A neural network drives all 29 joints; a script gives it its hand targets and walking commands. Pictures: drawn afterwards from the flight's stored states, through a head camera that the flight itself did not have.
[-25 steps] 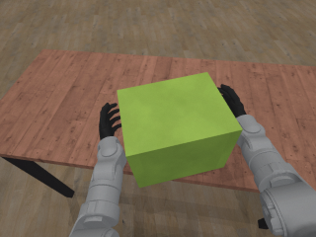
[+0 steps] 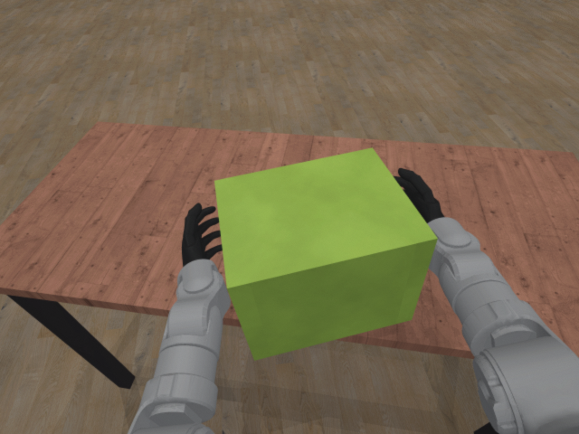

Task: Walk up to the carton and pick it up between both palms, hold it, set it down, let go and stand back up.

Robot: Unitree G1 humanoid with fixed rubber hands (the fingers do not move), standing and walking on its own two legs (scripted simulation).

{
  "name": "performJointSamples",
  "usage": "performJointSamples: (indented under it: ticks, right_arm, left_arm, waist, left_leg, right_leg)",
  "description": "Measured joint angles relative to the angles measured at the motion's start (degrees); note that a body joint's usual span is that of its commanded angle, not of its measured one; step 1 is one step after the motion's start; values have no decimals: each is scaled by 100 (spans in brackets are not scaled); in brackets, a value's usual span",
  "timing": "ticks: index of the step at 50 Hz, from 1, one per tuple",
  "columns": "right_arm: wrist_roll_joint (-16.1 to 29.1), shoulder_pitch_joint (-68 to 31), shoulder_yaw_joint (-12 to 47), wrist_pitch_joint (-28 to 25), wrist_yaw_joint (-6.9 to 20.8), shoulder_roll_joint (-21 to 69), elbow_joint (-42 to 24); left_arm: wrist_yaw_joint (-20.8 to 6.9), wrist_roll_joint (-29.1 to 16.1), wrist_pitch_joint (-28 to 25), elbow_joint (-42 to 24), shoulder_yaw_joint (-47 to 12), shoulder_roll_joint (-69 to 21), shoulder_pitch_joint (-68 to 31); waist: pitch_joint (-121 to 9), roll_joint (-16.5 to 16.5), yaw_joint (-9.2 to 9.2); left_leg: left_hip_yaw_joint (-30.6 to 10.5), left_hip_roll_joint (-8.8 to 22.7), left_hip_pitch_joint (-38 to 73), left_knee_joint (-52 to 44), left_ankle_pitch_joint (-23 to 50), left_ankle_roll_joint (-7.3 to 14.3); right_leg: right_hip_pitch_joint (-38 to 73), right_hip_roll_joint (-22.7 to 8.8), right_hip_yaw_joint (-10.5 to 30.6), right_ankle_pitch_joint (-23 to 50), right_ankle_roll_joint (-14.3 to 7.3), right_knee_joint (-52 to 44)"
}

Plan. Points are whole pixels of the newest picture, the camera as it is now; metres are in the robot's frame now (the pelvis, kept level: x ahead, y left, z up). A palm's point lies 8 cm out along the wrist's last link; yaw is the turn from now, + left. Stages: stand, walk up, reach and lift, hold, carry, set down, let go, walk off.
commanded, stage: reach and lift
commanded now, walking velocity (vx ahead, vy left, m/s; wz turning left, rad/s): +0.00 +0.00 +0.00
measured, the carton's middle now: (314, 251) +0.39 +0.01 +0.06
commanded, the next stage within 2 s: none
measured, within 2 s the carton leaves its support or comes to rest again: neither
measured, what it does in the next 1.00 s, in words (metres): stands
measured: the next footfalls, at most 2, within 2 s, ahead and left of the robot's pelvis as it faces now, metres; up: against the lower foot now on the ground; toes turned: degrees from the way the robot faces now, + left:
none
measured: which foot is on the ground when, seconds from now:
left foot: down 0.00-1.00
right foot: down 0.00-1.00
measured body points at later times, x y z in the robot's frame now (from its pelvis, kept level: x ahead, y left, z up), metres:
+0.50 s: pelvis +0.00 +0.01 +0.00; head +0.02 +0.00 +0.45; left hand +0.38 +0.21 +0.11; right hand +0.45 -0.11 +0.13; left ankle +0.02 +0.16 -0.73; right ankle +0.03 -0.08 -0.73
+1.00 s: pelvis +0.00 +0.03 +0.01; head -0.01 +0.03 +0.46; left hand +0.37 +0.24 +0.14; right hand +0.43 -0.09 +0.16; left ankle +0.02 +0.16 -0.73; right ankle +0.03 -0.08 -0.73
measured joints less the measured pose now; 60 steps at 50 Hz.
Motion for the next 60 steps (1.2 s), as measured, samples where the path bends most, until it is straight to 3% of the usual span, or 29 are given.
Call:
performJointSamples:
  ticks: [7, 15, 30, 40, 50, 60]
  right_arm:
    - [-4, -97, 0, 299, -56, 34, 21]
    - [-4, -116, -1, 557, -283, 127, -440]
    - [-4, 71, -173, 943, -738, 341, -1023]
    - [-3, 197, -502, 1267, -810, 503, -1129]
    - [-4, 221, -579, 1779, -1007, 510, -1782]
    - [-4, 415, -593, 2364, -1263, 530, -2470]
  left_arm:
    - [-12, -92, 78, 159, 17, 52, -19]
    - [-26, -258, 336, -305, 1, 203, -27]
    - [-380, -259, 715, -492, 175, 403, -261]
    - [-447, -251, 1009, -403, 162, 484, -348]
    - [-437, -251, 1395, -709, -144, 727, -451]
    - [-607, -252, 1846, -952, -141, 807, -547]
  waist:
    - [-66, -43, 0]
    - [-68, -19, 1]
    - [319, 118, 0]
    - [394, 12, 0]
    - [393, -23, -48]
    - [423, 107, -162]
  left_leg:
    - [-1, -2, 0, 0, 0, 0]
    - [-3, -18, 27, 0, -18, 0]
    - [-14, -82, 775, 1, -92, 80]
    - [-16, -155, 984, 0, -81, 145]
    - [-19, -173, 984, 0, -86, 155]
    - [-23, -177, 1091, 0, -129, 169]
  right_leg:
    - [1, -1, 0, -6, 2, 0]
    - [37, -19, 0, -23, 26, -10]
    - [903, -79, 1, 5, 137, -224]
    - [1142, -150, 0, 28, 179, -263]
    - [1153, -167, 0, 25, 198, -280]
    - [1293, -169, 0, 16, 227, -344]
